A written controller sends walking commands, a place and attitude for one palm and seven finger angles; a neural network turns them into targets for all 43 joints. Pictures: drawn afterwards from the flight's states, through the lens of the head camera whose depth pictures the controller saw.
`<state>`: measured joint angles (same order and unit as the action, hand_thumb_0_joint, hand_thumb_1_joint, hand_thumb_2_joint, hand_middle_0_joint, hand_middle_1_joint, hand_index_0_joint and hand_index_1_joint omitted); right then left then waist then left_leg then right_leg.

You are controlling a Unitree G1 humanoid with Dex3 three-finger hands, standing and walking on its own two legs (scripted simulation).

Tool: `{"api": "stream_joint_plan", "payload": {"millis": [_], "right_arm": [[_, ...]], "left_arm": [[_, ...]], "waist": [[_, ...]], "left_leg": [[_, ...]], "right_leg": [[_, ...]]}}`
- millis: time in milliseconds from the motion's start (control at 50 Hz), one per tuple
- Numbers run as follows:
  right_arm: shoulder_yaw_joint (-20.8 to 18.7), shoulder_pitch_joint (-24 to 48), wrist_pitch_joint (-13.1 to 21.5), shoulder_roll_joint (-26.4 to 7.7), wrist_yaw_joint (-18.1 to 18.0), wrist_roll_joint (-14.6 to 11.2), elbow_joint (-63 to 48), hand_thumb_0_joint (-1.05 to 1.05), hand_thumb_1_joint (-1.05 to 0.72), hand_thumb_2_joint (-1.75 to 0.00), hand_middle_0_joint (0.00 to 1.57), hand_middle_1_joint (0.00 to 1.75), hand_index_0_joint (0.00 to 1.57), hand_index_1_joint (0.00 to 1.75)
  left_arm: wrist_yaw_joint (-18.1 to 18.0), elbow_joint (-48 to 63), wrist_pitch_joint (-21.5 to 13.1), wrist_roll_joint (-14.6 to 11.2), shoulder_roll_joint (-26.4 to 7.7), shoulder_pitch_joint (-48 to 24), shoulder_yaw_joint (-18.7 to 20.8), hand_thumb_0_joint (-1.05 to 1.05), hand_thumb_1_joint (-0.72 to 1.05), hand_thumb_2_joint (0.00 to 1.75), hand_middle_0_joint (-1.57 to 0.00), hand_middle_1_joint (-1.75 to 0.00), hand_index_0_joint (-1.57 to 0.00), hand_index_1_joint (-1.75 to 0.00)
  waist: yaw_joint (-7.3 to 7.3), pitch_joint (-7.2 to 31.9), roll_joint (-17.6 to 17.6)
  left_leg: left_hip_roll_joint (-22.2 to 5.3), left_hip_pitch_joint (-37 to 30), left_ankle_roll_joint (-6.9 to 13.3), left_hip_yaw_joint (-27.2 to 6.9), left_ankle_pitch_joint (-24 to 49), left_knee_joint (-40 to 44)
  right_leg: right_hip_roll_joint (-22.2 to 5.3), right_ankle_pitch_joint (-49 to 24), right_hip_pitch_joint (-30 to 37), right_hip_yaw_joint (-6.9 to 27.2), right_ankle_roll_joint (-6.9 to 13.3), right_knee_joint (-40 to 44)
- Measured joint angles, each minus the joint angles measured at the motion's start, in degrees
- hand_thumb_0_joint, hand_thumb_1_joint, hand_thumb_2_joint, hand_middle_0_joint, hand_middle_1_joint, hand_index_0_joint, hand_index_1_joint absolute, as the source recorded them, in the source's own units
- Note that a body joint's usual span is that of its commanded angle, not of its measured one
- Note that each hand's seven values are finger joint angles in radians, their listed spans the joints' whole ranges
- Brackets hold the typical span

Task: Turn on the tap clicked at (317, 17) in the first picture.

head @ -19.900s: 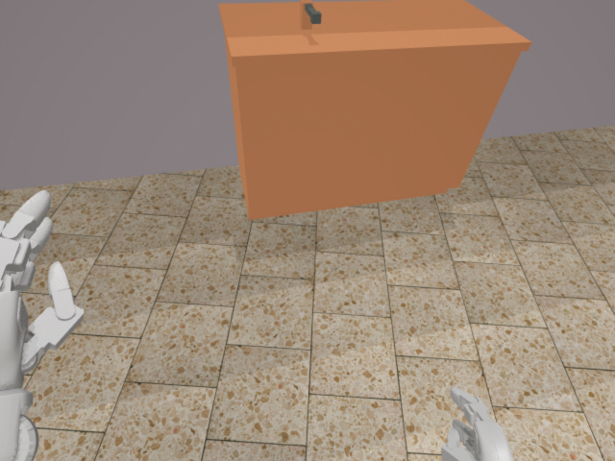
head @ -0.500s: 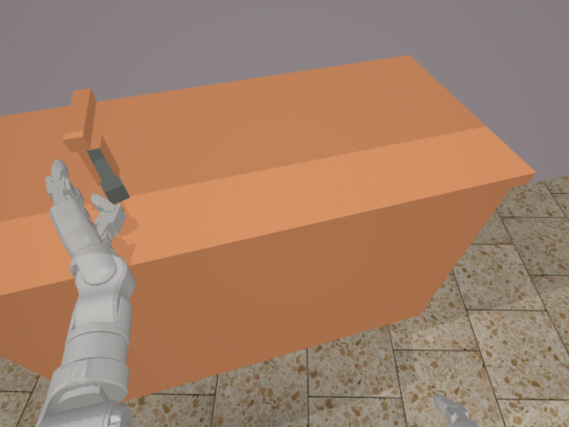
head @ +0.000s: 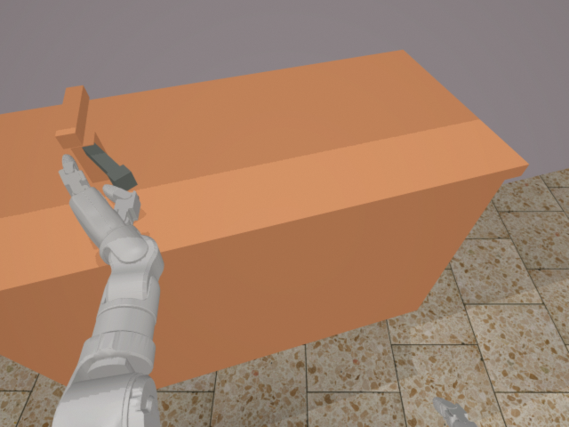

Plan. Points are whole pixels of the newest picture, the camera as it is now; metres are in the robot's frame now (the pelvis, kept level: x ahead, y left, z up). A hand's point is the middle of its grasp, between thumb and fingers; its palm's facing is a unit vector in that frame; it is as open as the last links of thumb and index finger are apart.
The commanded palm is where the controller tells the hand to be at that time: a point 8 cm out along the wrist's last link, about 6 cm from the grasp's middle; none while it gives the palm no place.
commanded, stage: push the lever round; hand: left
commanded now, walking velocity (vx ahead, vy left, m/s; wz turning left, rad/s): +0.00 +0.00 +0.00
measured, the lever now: (122, 179) +0.45 +0.27 +0.10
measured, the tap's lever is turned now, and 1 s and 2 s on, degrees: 30 62 70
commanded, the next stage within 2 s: lift the hand up off the lever in 1.28 s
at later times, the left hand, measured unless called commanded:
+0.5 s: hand (155, 185) +0.44 +0.21 +0.10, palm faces +0.80 -0.60 -0.09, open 7.6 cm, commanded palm +0.39 +0.24 +0.10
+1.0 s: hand (169, 168) +0.48 +0.20 +0.10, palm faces +0.83 -0.55 -0.12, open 7.7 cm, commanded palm +0.42 +0.23 +0.10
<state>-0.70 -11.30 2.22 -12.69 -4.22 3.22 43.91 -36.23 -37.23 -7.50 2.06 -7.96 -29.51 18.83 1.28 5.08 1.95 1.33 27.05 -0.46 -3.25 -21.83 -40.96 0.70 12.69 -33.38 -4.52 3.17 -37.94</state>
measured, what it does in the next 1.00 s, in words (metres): stands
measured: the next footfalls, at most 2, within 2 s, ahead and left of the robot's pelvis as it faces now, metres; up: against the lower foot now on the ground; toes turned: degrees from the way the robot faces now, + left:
none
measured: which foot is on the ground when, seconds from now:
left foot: down 0.00-1.00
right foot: down 0.00-1.00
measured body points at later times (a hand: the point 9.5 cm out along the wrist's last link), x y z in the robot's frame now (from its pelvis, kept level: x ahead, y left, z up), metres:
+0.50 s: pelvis +0.00 +0.00 +0.00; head +0.04 -0.02 +0.44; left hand +0.39 +0.24 +0.11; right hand +0.10 -0.26 -0.14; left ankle -0.01 +0.13 -0.72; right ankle +0.07 -0.09 -0.72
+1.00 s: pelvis +0.00 +0.00 -0.01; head +0.06 -0.01 +0.44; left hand +0.43 +0.23 +0.10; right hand +0.06 -0.26 -0.15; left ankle -0.01 +0.13 -0.72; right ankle +0.07 -0.09 -0.72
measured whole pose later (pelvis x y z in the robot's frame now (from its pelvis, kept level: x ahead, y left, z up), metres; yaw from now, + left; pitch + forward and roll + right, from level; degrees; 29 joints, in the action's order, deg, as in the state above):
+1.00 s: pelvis +0.00 +0.00 -0.01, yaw -1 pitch +14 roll +0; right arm -2.1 -15.2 -0.2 -12.3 0.6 6.7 45.3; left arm -52.0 -56.3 -6.5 8.7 -8.6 -49.0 26.8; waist 5.3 7.6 1.7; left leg 0.8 35.3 -0.7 -2.8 -23.3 -44.7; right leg 1.2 13.8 -41.9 -4.2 3.6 -41.5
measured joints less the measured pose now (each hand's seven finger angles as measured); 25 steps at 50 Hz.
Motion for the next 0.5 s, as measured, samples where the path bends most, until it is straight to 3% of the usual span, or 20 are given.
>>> {"api": "stream_joint_plan", "payload": {"millis": [500], "right_arm": [[-0.85, -1.00, -1.44, 0.31, 1.97, 1.85, 1.00, 0.01, -0.90, -0.90, 0.20, 0.30, 0.20, 0.30]], "left_arm": [[-10.18, -9.87, 0.64, 3.52, 1.31, -10.08, 3.26, 0.00, 0.93, 0.92, -0.15, -0.15, -0.15, -0.15]], "waist": [[1.90, 1.14, -0.36]], "left_leg": [[-0.13, 3.74, -0.16, 0.36, -0.28, -1.77]], "right_leg": [[0.14, 0.12, -3.92, 0.26, 0.25, -1.79]]}}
